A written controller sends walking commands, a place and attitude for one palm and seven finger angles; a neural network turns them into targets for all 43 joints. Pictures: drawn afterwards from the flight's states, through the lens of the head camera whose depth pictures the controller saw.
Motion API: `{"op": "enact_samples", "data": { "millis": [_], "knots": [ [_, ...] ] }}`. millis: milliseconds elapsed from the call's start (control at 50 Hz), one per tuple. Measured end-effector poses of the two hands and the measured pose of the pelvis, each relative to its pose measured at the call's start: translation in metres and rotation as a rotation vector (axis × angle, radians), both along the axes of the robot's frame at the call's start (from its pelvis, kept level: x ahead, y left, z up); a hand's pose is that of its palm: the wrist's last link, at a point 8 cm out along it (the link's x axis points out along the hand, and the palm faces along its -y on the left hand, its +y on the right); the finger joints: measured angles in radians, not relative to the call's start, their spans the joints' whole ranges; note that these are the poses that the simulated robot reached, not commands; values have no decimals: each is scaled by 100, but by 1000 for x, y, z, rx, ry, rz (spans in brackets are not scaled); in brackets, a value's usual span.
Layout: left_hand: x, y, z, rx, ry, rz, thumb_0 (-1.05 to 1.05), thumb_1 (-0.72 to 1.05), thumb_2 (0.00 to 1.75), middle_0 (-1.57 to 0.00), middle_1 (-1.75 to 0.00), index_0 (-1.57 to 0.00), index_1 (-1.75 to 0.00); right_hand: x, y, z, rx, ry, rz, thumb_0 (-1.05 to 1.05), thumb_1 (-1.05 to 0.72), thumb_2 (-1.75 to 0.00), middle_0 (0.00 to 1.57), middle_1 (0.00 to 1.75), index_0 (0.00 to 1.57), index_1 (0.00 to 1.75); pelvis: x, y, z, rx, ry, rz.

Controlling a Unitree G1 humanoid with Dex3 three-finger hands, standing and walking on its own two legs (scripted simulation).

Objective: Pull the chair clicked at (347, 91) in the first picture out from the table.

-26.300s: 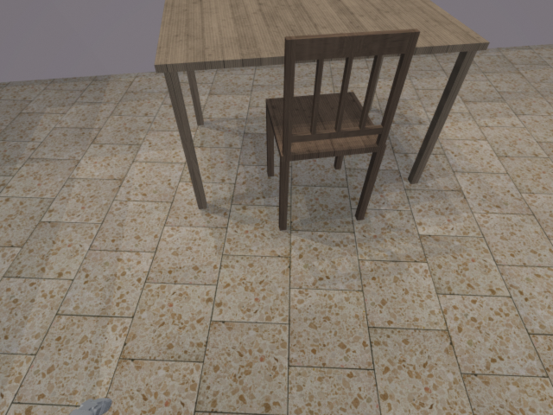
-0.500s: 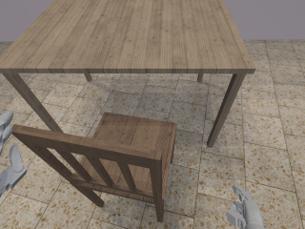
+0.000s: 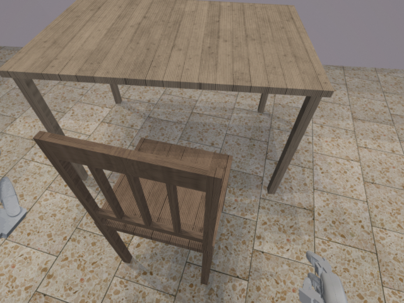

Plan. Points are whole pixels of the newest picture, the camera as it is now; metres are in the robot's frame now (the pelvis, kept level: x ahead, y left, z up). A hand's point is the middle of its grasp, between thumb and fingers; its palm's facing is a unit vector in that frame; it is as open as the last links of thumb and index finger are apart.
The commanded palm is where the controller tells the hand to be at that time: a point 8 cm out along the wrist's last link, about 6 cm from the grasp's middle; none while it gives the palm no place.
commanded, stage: step back with the hand held close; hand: left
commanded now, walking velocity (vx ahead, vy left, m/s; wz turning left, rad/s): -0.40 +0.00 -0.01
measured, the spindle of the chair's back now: (141, 201) +0.36 +0.19 -0.10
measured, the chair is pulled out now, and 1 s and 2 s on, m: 0.27 0.27 0.27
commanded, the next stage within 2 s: stop stepping back and stand still in 0.76 s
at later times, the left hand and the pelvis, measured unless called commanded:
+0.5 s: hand (0, 223) +0.18 +0.28 +0.17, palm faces +0.45 -0.74 -0.50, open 7.4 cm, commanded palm +0.11 +0.31 +0.19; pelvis -0.03 +0.01 +0.00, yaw +2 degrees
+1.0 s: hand out of the picture +0.09 +0.24 +0.16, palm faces +0.35 -0.78 -0.52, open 7.4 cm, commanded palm +0.03 +0.27 +0.19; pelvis -0.12 -0.03 +0.00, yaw -1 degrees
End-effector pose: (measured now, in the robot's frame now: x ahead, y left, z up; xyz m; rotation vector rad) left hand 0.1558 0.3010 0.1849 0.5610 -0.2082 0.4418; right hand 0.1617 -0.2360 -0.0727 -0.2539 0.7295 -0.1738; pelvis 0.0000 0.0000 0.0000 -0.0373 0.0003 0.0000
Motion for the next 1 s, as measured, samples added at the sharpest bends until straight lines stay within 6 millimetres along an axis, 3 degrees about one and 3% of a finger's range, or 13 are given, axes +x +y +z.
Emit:
{"op": "enact_samples", "data": {
  "millis": [140,320,440,520,620,700,780,840,940,1000],
  "knots": [
    [-3,4,3,53,-8,-10,1,89,90,-21,-30,-21,-30,-13,2,-4,6,3,-7,2,-90,-90,20,30,20,30,-8,-1,-4,15,-6,6],
    [-11,-9,2,42,-38,-34,1,89,90,-21,-30,-21,-30,-15,-2,-14,13,30,23,2,-90,-90,20,30,20,30,-16,-5,-8,12,8,15],
    [-15,7,-1,51,-39,-50,1,89,90,-21,-31,-21,-30,-21,1,-7,-31,52,-5,2,-90,-90,20,30,20,30,-23,6,-7,8,16,21],
    [-21,15,8,63,-34,-33,1,89,90,-21,-31,-21,-30,-23,12,3,-16,25,11,2,-91,-90,20,30,20,30,-27,5,2,-15,38,27],
    [-29,0,16,59,-37,-75,2,89,90,-21,-30,-21,-30,-26,21,6,23,8,71,1,-90,-90,20,30,20,30,-39,-2,7,-12,58,-8],
    [-36,-21,12,75,-1,-133,1,89,90,-21,-30,-20,-30,-32,16,0,55,-19,96,1,-90,-90,20,30,21,30,-62,-15,4,0,65,-43],
    [-52,-46,11,88,49,-203,1,89,90,-21,-30,-21,-30,-51,-2,-2,75,-27,67,1,-90,-90,20,30,21,30,-86,-26,3,-29,42,-36],
    [-69,-54,13,87,55,-222,1,89,90,-21,-31,-21,-30,-74,-21,2,59,-8,-4,1,-90,-90,20,30,21,30,-93,-28,5,5,47,-42],
    [-89,-36,6,80,50,-142,1,88,90,-22,-31,-21,-30,-110,-43,5,-15,15,-88,1,-90,-90,20,30,20,30,-105,-25,2,15,50,-20],
    [-103,-28,-4,39,69,-96,1,89,90,-21,-31,-21,-30,-130,-46,9,-21,19,-94,2,-91,-90,20,30,20,30,-120,-27,3,43,26,-22]
  ]
}}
